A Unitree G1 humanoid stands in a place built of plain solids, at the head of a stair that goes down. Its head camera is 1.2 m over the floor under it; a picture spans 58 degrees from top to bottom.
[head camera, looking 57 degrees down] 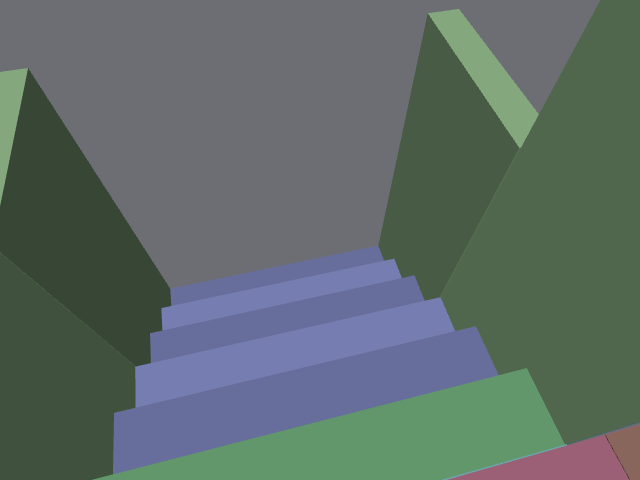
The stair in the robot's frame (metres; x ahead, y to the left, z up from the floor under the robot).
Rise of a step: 0.18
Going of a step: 0.20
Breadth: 1.20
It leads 14 degrees to the left of straight ahead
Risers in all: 6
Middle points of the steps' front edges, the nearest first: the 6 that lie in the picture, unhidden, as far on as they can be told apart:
0.22 0.00 0.00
0.41 0.05 -0.18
0.61 0.10 -0.37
0.81 0.14 -0.55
1.00 0.19 -0.73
1.20 0.24 -0.92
